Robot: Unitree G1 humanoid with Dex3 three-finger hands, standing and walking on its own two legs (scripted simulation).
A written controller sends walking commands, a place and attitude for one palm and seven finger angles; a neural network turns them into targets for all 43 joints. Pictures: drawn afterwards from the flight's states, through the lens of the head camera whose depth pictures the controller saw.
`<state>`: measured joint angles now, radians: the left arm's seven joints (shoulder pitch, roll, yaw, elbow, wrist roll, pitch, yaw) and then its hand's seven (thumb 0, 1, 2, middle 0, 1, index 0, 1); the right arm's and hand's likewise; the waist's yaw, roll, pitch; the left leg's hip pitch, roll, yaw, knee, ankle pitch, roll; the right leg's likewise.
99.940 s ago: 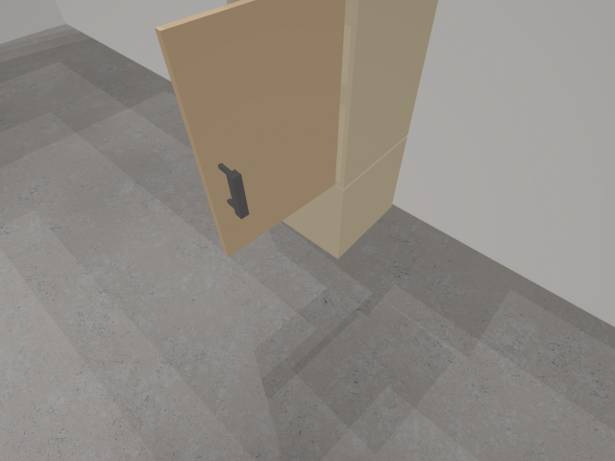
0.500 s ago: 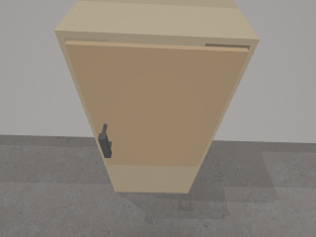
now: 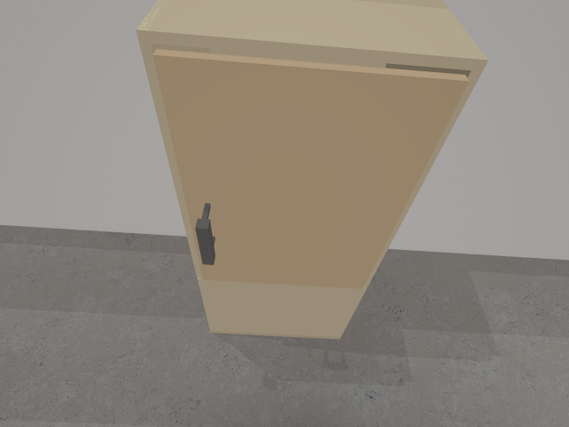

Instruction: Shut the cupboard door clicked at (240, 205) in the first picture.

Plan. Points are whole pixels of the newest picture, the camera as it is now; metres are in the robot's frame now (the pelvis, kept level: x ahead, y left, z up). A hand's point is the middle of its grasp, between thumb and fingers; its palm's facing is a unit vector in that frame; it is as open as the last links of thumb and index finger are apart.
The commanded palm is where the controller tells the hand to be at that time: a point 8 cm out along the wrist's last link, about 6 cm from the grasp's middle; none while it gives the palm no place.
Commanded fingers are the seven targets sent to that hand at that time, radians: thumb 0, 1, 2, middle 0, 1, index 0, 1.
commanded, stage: come to a stop and stand still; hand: left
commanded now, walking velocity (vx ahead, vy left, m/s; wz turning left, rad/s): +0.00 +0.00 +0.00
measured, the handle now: (207, 234) +0.47 +0.18 -0.10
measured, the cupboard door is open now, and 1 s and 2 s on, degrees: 0 0 0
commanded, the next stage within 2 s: look again from close up in 0.78 s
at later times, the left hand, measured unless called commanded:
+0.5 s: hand out of the picture -0.07 +0.16 -0.17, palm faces +0.03 -0.99 -0.16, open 7.4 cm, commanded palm none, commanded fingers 0.00 0.90 0.90 -0.20 -0.30 -0.20 -0.30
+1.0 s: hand out of the picture -0.10 +0.16 -0.18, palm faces +0.02 -0.99 -0.16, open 7.4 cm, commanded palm none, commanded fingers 0.00 0.90 0.90 -0.20 -0.30 -0.20 -0.30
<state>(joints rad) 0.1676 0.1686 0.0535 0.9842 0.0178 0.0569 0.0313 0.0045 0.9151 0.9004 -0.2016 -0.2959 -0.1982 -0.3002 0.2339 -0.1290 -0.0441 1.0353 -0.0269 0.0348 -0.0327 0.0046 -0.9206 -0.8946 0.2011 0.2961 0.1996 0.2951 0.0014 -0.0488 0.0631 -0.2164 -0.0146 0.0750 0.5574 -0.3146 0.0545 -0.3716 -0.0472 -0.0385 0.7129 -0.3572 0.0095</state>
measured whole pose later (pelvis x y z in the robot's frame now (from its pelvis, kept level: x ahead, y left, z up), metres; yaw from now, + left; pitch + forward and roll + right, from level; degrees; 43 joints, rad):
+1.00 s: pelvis -0.06 +0.01 +0.00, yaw +0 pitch -1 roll -2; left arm 0.38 0.10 -0.01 1.11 0.02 -0.02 0.05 0.00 0.91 0.90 -0.20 -0.30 -0.20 -0.30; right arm 0.33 -0.12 -0.02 1.07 -0.02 0.01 -0.01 0.00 -0.91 -0.89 0.20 0.30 0.20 0.30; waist -0.03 0.03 0.02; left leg -0.35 0.00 0.06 0.57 -0.21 0.05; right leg -0.25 -0.01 -0.06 0.54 -0.27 0.01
